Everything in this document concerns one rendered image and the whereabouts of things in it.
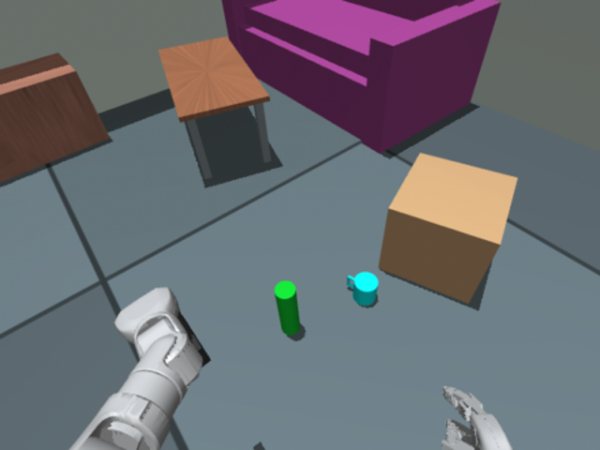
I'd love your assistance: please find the left robot hand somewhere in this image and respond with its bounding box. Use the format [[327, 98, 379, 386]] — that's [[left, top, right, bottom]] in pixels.
[[114, 287, 199, 381]]

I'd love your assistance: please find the sofa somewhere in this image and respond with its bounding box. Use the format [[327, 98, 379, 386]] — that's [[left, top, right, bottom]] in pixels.
[[222, 0, 501, 154]]

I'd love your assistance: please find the left robot arm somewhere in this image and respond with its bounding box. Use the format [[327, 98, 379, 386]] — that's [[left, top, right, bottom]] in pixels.
[[69, 312, 203, 450]]

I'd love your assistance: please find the coffee table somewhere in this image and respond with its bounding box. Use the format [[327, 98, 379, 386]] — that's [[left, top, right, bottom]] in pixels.
[[158, 37, 271, 179]]

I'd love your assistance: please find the right robot hand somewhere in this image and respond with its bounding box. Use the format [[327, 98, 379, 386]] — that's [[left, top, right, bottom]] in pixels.
[[442, 386, 513, 450]]

